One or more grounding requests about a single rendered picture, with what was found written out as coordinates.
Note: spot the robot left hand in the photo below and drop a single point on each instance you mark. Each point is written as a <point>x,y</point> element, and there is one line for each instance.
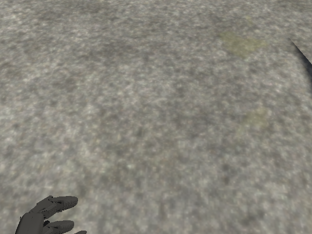
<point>33,221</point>

